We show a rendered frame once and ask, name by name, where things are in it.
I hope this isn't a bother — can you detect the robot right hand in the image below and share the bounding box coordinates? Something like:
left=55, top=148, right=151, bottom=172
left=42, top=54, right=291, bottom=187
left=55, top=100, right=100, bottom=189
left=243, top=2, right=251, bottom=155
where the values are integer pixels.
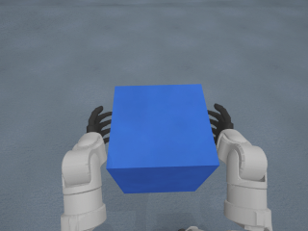
left=207, top=103, right=234, bottom=145

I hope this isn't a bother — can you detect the robot left hand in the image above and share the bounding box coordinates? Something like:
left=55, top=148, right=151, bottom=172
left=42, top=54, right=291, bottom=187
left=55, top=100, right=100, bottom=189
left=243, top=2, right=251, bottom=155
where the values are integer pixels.
left=87, top=106, right=113, bottom=144

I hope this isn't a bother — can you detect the carton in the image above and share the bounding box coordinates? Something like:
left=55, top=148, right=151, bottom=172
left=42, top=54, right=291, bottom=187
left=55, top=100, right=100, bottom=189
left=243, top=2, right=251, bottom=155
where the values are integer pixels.
left=106, top=84, right=219, bottom=193

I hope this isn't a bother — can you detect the right robot forearm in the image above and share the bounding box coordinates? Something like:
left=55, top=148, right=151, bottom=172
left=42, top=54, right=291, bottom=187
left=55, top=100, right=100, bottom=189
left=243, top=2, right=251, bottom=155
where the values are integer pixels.
left=217, top=129, right=273, bottom=231

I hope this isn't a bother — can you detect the left robot forearm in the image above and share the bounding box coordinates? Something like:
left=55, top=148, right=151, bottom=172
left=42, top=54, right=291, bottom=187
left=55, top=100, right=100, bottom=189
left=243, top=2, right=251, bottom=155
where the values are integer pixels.
left=61, top=132, right=108, bottom=231

